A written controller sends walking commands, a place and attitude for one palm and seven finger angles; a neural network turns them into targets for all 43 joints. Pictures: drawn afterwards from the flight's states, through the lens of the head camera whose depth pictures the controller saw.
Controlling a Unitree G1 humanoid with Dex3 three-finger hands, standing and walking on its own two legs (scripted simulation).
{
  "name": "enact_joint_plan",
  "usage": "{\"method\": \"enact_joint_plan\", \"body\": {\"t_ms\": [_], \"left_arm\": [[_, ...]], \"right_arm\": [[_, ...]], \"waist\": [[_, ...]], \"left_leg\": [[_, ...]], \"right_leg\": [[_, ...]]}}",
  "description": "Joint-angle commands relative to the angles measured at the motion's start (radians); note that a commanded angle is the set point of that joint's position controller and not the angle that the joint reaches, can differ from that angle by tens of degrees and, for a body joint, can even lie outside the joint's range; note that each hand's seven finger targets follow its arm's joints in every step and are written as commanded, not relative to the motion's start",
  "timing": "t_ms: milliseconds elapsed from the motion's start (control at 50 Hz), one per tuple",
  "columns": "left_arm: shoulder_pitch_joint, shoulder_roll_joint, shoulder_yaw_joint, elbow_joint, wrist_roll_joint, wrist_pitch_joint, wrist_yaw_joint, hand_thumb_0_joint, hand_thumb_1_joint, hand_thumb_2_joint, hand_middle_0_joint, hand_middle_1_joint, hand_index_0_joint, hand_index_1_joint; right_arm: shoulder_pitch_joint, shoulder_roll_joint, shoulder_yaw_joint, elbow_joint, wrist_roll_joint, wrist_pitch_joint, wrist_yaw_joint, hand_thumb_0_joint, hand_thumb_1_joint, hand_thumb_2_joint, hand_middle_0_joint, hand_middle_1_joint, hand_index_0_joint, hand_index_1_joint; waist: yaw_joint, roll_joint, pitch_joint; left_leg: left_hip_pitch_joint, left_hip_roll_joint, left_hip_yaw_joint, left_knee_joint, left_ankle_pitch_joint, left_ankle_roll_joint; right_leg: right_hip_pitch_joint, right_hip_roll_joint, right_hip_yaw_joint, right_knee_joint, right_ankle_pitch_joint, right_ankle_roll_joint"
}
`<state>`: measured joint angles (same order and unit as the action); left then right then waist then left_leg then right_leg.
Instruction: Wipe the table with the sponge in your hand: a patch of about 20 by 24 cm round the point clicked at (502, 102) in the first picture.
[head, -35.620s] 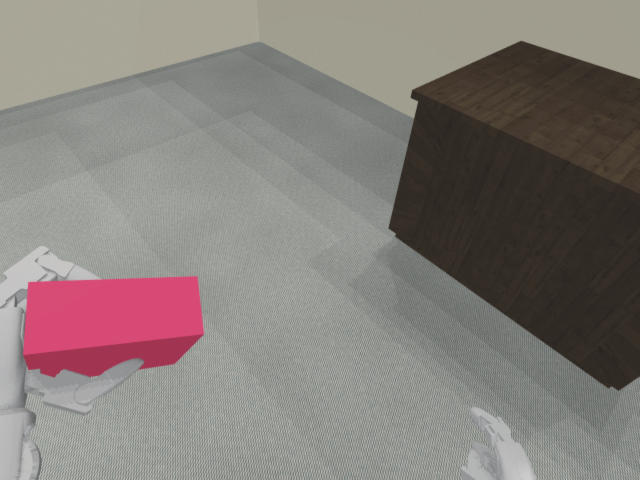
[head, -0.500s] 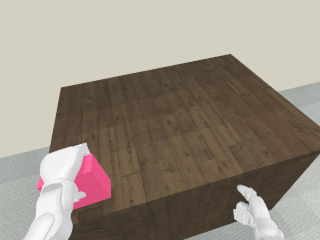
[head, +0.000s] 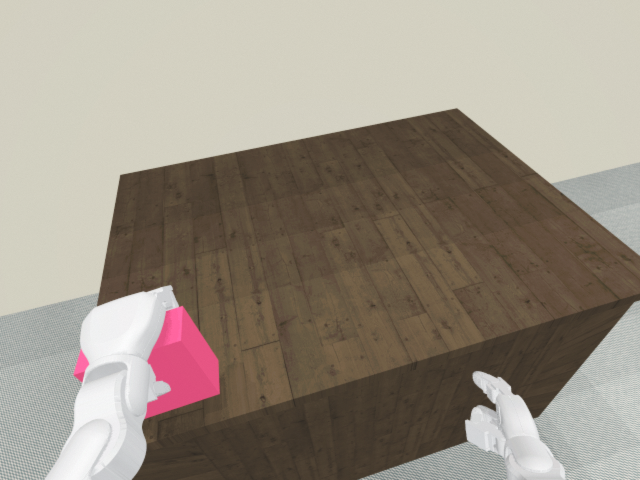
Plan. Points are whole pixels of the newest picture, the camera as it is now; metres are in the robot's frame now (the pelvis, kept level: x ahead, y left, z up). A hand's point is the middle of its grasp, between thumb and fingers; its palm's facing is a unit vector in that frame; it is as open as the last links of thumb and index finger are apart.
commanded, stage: lower the sponge onto the table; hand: left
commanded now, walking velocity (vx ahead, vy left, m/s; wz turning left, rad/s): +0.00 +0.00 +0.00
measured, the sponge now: (162, 375) +0.22 +0.27 +0.00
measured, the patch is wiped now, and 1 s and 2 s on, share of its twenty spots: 0.00 0.00 0.15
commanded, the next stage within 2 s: wipe forward along the first lane in 0.86 s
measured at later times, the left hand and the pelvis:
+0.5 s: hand (163, 355) +0.23 +0.26 +0.04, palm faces -0.02 -0.13 -0.99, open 10.0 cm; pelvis +0.00 +0.00 +0.00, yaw +0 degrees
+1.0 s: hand (171, 356) +0.24 +0.25 +0.03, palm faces -0.02 -0.11 -0.99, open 10.0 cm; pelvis +0.00 -0.01 +0.00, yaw +0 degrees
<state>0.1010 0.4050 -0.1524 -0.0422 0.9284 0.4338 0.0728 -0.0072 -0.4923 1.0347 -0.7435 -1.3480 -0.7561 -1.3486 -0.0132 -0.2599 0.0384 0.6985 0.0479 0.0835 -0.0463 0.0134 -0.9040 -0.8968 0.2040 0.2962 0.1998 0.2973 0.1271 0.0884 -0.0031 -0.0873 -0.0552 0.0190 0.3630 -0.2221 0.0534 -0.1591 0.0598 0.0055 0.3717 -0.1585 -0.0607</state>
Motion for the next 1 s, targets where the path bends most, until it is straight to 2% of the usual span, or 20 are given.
{"method": "enact_joint_plan", "body": {"t_ms": [0, 40, 60, 120, 160, 220, 260, 280, 340, 360, 540, 560, 680, 760, 800, 860, 880, 940, 960, 980], "left_arm": [[-0.284, 0.161, 0.103, -0.2, 0.044, -0.03, 0.053, 0.0, 0.1, 1.3, -1.2, -1.6, -1.2, -1.6], [-0.285, 0.145, 0.089, -0.187, 0.044, -0.036, 0.057, 0.0, 0.1, 1.3, -1.2, -1.6, -1.2, -1.6], [-0.297, 0.21, 0.147, -0.202, 0.049, -0.038, 0.065, 0.0, 0.1, 1.3, -1.2, -1.6, -1.2, -1.6], [-0.242, 0.158, 0.12, -0.171, 0.051, -0.039, 0.077, 0.0, 0.1, 1.3, -1.2, -1.6, -1.2, -1.6], [-0.199, 0.224, 0.185, -0.209, 0.052, -0.036, 0.092, 0.0, 0.1, 1.3, -1.2, -1.6, -1.2, -1.6], [-0.153, 0.125, 0.102, -0.199, 0.046, -0.015, 0.095, 0.0, 0.1, 1.3, -1.2, -1.6, -1.2, -1.6], [-0.144, 0.188, 0.16, -0.206, 0.038, -0.003, 0.104, 0.0, 0.1, 1.3, -1.2, -1.6, -1.2, -1.6], [-0.17, 0.127, 0.101, -0.202, 0.043, 0.007, 0.098, 0.0, 0.1, 1.3, -1.2, -1.6, -1.2, -1.6], [-0.231, 0.112, 0.065, -0.195, 0.053, 0.005, 0.096, 0.0, 0.1, 1.3, -1.2, -1.6, -1.2, -1.6], [-0.252, 0.166, 0.109, -0.234, 0.055, -0.003, 0.101, 0.0, 0.1, 1.3, -1.2, -1.6, -1.2, -1.6], [-0.189, 0.079, 0.049, -0.141, 0.057, -0.025, 0.114, 0.0, 0.1, 1.3, -1.2, -1.6, -1.2, -1.6], [-0.191, 0.133, 0.101, -0.16, 0.051, -0.023, 0.12, 0.0, 0.1, 1.3, -1.2, -1.6, -1.2, -1.6], [-0.168, 0.071, 0.051, -0.145, 0.053, -0.007, 0.119, 0.0, 0.1, 1.3, -1.2, -1.6, -1.2, -1.6], [-0.169, 0.14, 0.111, -0.111, 0.049, -0.007, 0.126, 0.0, 0.1, 1.3, -1.2, -1.6, -1.2, -1.6], [-0.205, 0.069, 0.045, -0.08, 0.056, 0.001, 0.121, 0.0, 0.1, 1.3, -1.2, -1.6, -1.2, -1.6], [-0.158, 0.138, 0.114, -0.072, 0.048, -0.005, 0.13, 0.0, 0.1, 1.3, -1.2, -1.6, -1.2, -1.6], [-0.174, 0.067, 0.052, -0.063, 0.05, -0.001, 0.124, 0.0, 0.1, 1.3, -1.2, -1.6, -1.2, -1.6], [-0.197, 0.082, 0.061, -0.003, 0.049, -0.005, 0.125, 0.0, 0.1, 1.3, -1.2, -1.6, -1.2, -1.6], [-0.221, 0.146, 0.116, -0.002, 0.048, -0.007, 0.129, 0.0, 0.1, 1.3, -1.2, -1.6, -1.2, -1.6], [-0.233, 0.106, 0.086, 0.011, 0.049, -0.005, 0.129, 0.0, 0.1, 1.3, -1.2, -1.6, -1.2, -1.6]], "right_arm": [[-0.221, -0.089, -0.031, -0.174, -0.001, -0.071, -0.008, 0.0, -0.9, -0.9, 0.2, 0.3, 0.2, 0.3], [-0.218, -0.093, -0.036, -0.173, -0.002, -0.068, -0.007, 0.0, -0.9, -0.9, 0.2, 0.3, 0.2, 0.3], [-0.217, -0.098, -0.036, -0.174, -0.003, -0.071, -0.007, 0.0, -0.9, -0.9, 0.2, 0.3, 0.2, 0.3], [-0.211, -0.093, -0.04, -0.173, -0.005, -0.069, -0.002, 0.0, -0.9, -0.9, 0.2, 0.3, 0.2, 0.3], [-0.22, -0.101, -0.041, -0.176, -0.007, -0.068, 0.004, 0.0, -0.9, -0.9, 0.2, 0.3, 0.2, 0.3], [-0.22, -0.093, -0.043, -0.181, -0.003, -0.065, 0.016, 0.0, -0.9, -0.9, 0.2, 0.3, 0.2, 0.3], [-0.222, -0.102, -0.043, -0.178, -0.001, -0.06, 0.015, 0.0, -0.9, -0.9, 0.2, 0.3, 0.2, 0.3], [-0.227, -0.094, -0.039, -0.186, 0.001, -0.057, 0.013, 0.0, -0.9, -0.9, 0.2, 0.3, 0.2, 0.3], [-0.226, -0.095, -0.045, -0.18, 0.002, -0.058, 0.008, 0.0, -0.9, -0.9, 0.2, 0.3, 0.2, 0.3], [-0.225, -0.1, -0.044, -0.185, -0.001, -0.063, 0.005, 0.0, -0.9, -0.9, 0.2, 0.3, 0.2, 0.3], [-0.209, -0.088, -0.049, -0.172, 0.0, -0.063, 0.01, 0.0, -0.9, -0.9, 0.2, 0.3, 0.2, 0.3], [-0.209, -0.095, -0.047, -0.176, 0.0, -0.064, 0.01, 0.0, -0.9, -0.9, 0.2, 0.3, 0.2, 0.3], [-0.214, -0.088, -0.046, -0.189, 0.003, -0.055, 0.015, 0.0, -0.9, -0.9, 0.2, 0.3, 0.2, 0.3], [-0.21, -0.099, -0.045, -0.177, 0.004, -0.051, 0.01, 0.0, -0.9, -0.9, 0.2, 0.3, 0.2, 0.3], [-0.213, -0.091, -0.043, -0.176, 0.009, -0.049, 0.009, 0.0, -0.9, -0.9, 0.2, 0.3, 0.2, 0.3], [-0.206, -0.099, -0.045, -0.175, 0.008, -0.05, 0.007, 0.0, -0.9, -0.9, 0.2, 0.3, 0.2, 0.3], [-0.208, -0.091, -0.043, -0.185, 0.009, -0.048, 0.006, 0.0, -0.9, -0.9, 0.2, 0.3, 0.2, 0.3], [-0.2, -0.097, -0.046, -0.172, 0.011, -0.05, 0.0, 0.0, -0.9, -0.9, 0.2, 0.3, 0.2, 0.3], [-0.193, -0.105, -0.045, -0.167, 0.01, -0.048, -0.006, 0.0, -0.9, -0.9, 0.2, 0.3, 0.2, 0.3], [-0.194, -0.097, -0.045, -0.174, 0.013, -0.047, -0.009, 0.0, -0.9, -0.9, 0.2, 0.3, 0.2, 0.3]], "waist": [[-0.008, -0.04, -0.193], [-0.007, -0.044, -0.191], [-0.002, -0.032, -0.194], [0.006, -0.056, -0.219], [0.023, -0.033, -0.25], [0.008, -0.059, -0.222], [0.012, -0.067, -0.202], [0.002, -0.077, -0.208], [-0.007, -0.058, -0.197], [-0.002, -0.045, -0.213], [-0.002, -0.066, -0.203], [0.003, -0.074, -0.216], [-0.001, -0.067, -0.234], [0.0, -0.084, -0.2], [-0.016, -0.1, -0.182], [0.002, -0.084, -0.19], [-0.009, -0.085, -0.2], [-0.012, -0.116, -0.176], [-0.01, -0.117, -0.175], [-0.014, -0.105, -0.194]], "left_leg": [[-0.043, 0.015, -0.125, -0.05, 0.167, -0.017], [-0.046, 0.016, -0.124, -0.052, 0.173, -0.021], [-0.046, 0.016, -0.129, -0.054, 0.158, -0.019], [-0.056, 0.017, -0.119, -0.046, 0.211, -0.024], [-0.054, 0.012, -0.125, -0.041, 0.234, -0.026], [-0.056, 0.02, -0.121, -0.032, 0.271, -0.032], [-0.067, 0.018, -0.128, -0.036, 0.232, -0.027], [-0.069, 0.018, -0.119, -0.034, 0.229, -0.022], [-0.053, 0.021, -0.122, -0.032, 0.207, -0.022], [-0.044, 0.02, -0.13, -0.031, 0.196, -0.016], [-0.058, 0.018, -0.118, -0.02, 0.223, -0.027], [-0.06, 0.016, -0.124, -0.022, 0.204, -0.021], [-0.068, 0.011, -0.109, -0.005, 0.219, -0.016], [-0.086, 0.01, -0.117, -0.009, 0.18, -0.019], [-0.095, 0.012, -0.108, -0.007, 0.173, -0.02], [-0.097, 0.008, -0.116, -0.006, 0.159, -0.017], [-0.105, 0.007, -0.104, -0.003, 0.156, -0.014], [-0.117, 0.007, -0.102, -0.001, 0.124, -0.014], [-0.121, 0.005, -0.107, -0.003, 0.101, -0.013], [-0.129, 0.003, -0.098, -0.001, 0.102, -0.01]], "right_leg": [[0.102, -0.028, 0.159, -0.049, 0.03, -0.037], [0.1, -0.03, 0.154, -0.049, 0.042, -0.035], [0.102, -0.021, 0.182, -0.05, 0.022, -0.043], [0.13, -0.029, 0.154, -0.03, 0.094, -0.039], [0.162, -0.025, 0.189, -0.016, 0.14, -0.046], [0.136, -0.028, 0.155, -0.01, 0.181, -0.04], [0.131, -0.023, 0.186, -0.018, 0.146, -0.043], [0.129, -0.028, 0.158, -0.015, 0.142, -0.036], [0.092, -0.028, 0.153, -0.024, 0.096, -0.036], [0.097, -0.02, 0.179, -0.023, 0.082, -0.043], [0.089, -0.025, 0.154, -0.015, 0.129, -0.038], [0.101, -0.02, 0.182, -0.015, 0.12, -0.043], [0.113, -0.027, 0.161, 0.001, 0.162, -0.038], [0.089, -0.024, 0.192, -0.009, 0.119, -0.04], [0.063, -0.027, 0.164, -0.01, 0.104, -0.033], [0.075, -0.025, 0.187, -0.011, 0.086, -0.039], [0.082, -0.029, 0.166, -0.005, 0.091, -0.032], [0.051, -0.032, 0.166, -0.016, 0.053, -0.028], [0.049, -0.028, 0.193, -0.022, 0.023, -0.033], [0.064, -0.032, 0.171, -0.013, 0.029, -0.028]]}}
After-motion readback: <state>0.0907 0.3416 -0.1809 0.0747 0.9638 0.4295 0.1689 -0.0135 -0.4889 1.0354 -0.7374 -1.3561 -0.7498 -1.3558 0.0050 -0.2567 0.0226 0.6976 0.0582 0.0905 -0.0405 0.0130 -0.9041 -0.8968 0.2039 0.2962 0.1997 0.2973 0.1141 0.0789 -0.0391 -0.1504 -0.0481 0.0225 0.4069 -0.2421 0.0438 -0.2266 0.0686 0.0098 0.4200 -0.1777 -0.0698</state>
